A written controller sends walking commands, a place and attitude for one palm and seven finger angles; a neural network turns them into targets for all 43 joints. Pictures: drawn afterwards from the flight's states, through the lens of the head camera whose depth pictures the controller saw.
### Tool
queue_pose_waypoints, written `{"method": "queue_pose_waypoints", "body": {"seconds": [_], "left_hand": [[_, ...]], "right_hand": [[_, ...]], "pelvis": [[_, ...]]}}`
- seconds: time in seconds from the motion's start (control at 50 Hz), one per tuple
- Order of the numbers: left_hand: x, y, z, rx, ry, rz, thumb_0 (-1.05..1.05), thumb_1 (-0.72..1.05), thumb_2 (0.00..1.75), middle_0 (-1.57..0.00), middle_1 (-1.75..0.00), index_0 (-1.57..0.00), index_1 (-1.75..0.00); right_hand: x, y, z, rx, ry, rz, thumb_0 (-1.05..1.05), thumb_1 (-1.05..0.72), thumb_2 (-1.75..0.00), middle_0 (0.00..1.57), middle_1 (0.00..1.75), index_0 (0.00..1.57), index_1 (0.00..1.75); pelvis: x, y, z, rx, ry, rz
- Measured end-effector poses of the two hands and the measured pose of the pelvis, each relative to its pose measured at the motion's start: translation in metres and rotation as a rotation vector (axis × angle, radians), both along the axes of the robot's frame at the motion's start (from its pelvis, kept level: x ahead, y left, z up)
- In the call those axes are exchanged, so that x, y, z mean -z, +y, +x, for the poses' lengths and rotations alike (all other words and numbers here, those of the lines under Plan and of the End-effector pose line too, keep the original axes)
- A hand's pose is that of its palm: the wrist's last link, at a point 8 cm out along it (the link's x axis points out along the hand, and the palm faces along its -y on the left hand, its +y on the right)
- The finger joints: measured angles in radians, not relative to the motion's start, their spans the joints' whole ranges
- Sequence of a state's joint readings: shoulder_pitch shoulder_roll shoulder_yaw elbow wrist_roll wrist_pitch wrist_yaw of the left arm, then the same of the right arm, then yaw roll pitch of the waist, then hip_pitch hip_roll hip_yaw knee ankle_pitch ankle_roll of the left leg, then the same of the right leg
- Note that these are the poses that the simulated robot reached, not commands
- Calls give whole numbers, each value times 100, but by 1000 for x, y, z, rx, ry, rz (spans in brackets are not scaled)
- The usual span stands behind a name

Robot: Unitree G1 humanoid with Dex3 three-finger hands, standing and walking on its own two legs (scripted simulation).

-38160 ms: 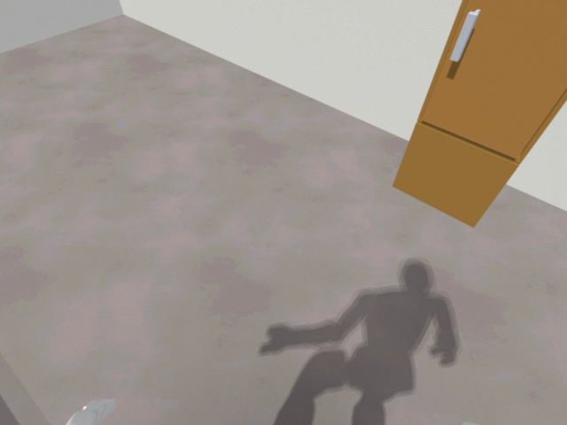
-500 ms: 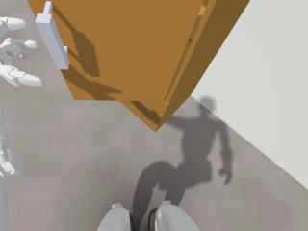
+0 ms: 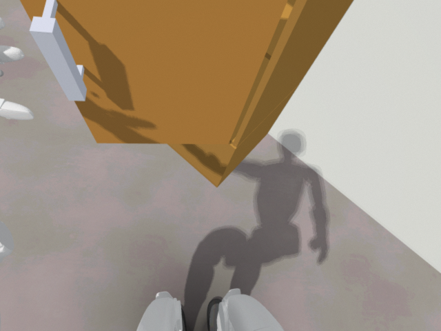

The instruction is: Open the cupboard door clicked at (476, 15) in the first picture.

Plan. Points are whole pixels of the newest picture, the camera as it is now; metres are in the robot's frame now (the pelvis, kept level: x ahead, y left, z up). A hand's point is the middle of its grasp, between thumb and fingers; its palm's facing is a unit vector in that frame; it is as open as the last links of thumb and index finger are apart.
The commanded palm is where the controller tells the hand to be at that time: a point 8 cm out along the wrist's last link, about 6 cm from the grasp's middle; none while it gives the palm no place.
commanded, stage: move the hooked fingers beside the handle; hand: left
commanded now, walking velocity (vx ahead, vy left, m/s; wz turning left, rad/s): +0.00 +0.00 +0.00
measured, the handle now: (65, 53) +0.56 +0.22 +0.08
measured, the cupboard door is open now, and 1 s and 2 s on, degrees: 45 45 45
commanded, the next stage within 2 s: slide the fingers in behind the handle in 0.40 s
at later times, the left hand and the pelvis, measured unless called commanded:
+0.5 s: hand (14, 78) +0.50 +0.28 +0.08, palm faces +0.01 -1.00 -0.02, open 14.0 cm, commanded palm +0.49 +0.31 +0.08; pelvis -0.01 +0.00 +0.00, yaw +0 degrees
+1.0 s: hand (43, 77) +0.51 +0.25 +0.07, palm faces +0.00 -1.00 -0.01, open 14.0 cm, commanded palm +0.49 +0.28 +0.08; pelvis -0.01 +0.00 +0.00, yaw +0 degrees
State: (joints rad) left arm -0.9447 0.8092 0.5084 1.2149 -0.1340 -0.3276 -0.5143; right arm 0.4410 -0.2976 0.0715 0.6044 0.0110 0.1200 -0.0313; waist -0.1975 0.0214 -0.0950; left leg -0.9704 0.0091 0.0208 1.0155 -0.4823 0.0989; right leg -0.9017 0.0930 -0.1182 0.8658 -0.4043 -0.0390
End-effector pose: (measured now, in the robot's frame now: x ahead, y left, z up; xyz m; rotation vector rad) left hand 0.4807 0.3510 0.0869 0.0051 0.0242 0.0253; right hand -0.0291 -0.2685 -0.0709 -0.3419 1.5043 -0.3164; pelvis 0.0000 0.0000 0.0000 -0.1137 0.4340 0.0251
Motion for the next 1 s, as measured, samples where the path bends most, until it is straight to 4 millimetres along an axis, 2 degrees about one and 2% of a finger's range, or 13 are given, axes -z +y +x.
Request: {"method": "queue_pose_waypoints", "body": {"seconds": [0.14, 0.24, 0.34, 0.46, 0.62, 0.76, 1.0], "left_hand": [[13, -13, -4, 40, 85, -24, -1, -50, 30, -30, -120, -30, -120], [15, -18, -1, 8, 34, -17, -1, -50, 30, -30, -120, -30, -120], [6, -17, 3, -8, 7, -5, -1, -50, 30, -30, -120, -30, -120], [5, -16, -1, 15, 53, 15, -1, -50, 30, -30, -120, -30, -120], [2, -28, -4, 30, 13, -7, -1, -50, 30, -30, -120, -30, -120], [12, -39, -1, 22, 50, -6, -1, -50, 30, -30, -120, -30, -120], [11, -51, 5, 22, 37, -1, -1, -50, 30, -30, -120, -30, -120]], "right_hand": [[3, -6, 24, -41, -57, -9, 0, -90, -89, 20, 30, 20, 30], [6, -8, 32, -52, -104, -18, 0, -90, -89, 20, 30, 20, 30], [8, -5, 26, -39, -102, -10, 0, -90, -89, 20, 30, 20, 30], [11, 1, 8, -15, -56, 14, 0, -90, -89, 20, 30, 20, 30], [11, 3, -10, 2, -18, 25, 0, -90, -89, 20, 30, 20, 30], [8, -2, -10, 1, -41, 11, 0, -90, -89, 20, 30, 20, 30], [11, -2, -4, -1, -48, 24, 0, -90, -89, 20, 30, 20, 30]], "pelvis": [[0, 0, -1, -11, -8, 3], [4, -1, -5, -5, -7, 3], [5, -2, -8, -2, -8, 2], [4, -1, -9, -1, -9, 4], [3, -2, -11, -3, -16, 7], [4, -2, -14, -1, -18, 8], [4, -4, -11, 0, -17, 12]]}}
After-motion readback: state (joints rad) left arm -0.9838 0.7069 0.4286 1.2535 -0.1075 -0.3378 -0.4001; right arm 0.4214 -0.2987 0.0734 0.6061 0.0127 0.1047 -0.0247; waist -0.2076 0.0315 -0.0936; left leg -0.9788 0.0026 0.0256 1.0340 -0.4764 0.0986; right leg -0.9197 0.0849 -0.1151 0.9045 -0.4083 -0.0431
